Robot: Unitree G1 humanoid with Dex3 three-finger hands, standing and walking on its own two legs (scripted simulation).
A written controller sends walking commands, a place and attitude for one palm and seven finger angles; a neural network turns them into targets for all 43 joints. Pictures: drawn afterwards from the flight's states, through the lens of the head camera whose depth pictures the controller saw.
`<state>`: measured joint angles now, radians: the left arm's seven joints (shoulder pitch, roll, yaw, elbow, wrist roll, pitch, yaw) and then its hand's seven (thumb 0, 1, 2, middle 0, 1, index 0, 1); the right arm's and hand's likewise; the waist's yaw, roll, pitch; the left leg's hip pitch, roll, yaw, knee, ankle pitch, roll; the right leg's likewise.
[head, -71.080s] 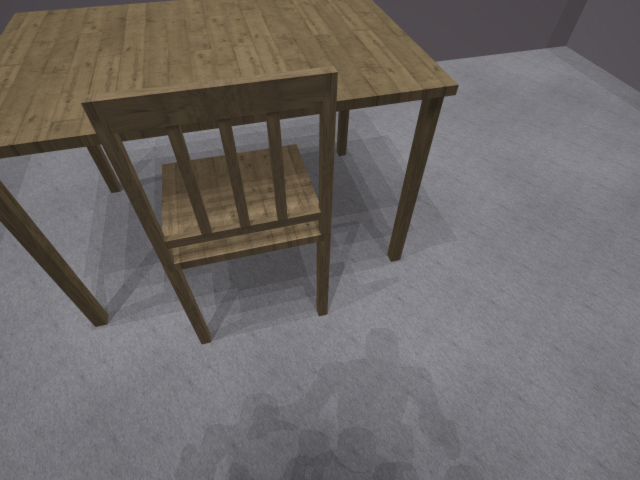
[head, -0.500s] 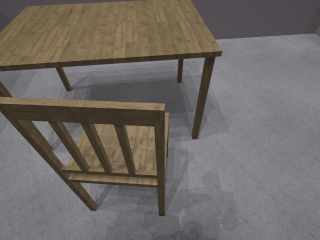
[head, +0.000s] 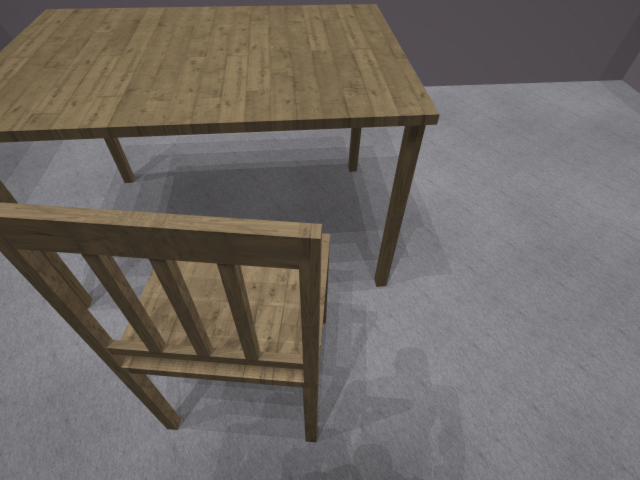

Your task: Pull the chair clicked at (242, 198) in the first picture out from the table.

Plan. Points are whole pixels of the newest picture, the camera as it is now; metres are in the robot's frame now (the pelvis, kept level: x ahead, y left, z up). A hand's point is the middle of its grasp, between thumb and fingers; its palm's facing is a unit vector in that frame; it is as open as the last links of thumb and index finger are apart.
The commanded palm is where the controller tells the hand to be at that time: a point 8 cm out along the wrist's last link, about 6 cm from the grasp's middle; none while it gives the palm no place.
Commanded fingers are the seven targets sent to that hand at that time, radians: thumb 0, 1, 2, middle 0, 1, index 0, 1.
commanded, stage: look again from close up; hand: left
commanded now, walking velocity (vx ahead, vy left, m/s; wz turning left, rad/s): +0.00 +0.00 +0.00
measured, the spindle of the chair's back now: (186, 310) +0.38 +0.25 -0.09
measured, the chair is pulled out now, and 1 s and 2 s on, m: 0.33 0.33 0.33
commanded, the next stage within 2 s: none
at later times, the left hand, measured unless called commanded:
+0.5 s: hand out of the picture +0.01 +0.15 -0.17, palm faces +0.00 -0.98 -0.18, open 7.4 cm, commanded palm none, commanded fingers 0.00 0.90 0.90 -0.20 -0.30 -0.20 -0.30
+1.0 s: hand out of the picture -0.02 +0.15 -0.18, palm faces +0.02 -0.99 -0.16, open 7.4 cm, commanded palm none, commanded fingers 0.00 0.90 0.90 -0.20 -0.30 -0.20 -0.30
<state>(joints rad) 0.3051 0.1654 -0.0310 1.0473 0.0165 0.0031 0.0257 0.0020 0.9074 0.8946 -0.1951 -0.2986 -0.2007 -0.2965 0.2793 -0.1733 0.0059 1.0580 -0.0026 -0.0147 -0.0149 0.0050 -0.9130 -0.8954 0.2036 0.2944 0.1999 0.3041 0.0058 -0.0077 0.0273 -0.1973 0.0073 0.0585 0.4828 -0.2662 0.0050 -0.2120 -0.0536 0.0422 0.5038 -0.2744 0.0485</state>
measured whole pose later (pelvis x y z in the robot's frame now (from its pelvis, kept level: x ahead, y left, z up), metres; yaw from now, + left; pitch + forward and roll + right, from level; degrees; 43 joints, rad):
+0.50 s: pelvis +0.01 -0.01 +0.00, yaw +0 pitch -1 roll +1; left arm 0.31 0.16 -0.03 1.08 0.01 -0.01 0.03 0.00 0.91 0.89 -0.19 -0.30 -0.20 -0.30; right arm 0.28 -0.15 0.01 1.12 0.00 -0.02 -0.02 0.00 -0.91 -0.90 0.20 0.29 0.20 0.30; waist 0.01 -0.02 0.02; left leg -0.16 0.03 0.05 0.44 -0.26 -0.02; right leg -0.18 -0.03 0.03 0.47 -0.27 0.03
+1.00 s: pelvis +0.00 -0.01 +0.00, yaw +0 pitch -1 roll +0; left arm 0.33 0.15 -0.03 1.08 0.02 -0.01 0.03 0.00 0.91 0.89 -0.19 -0.30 -0.20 -0.30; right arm 0.30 -0.12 0.01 1.13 0.00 -0.02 -0.02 0.00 -0.91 -0.90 0.20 0.29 0.20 0.30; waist 0.01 -0.03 0.03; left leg -0.17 0.03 0.05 0.45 -0.25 -0.01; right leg -0.18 -0.03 0.03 0.46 -0.26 0.03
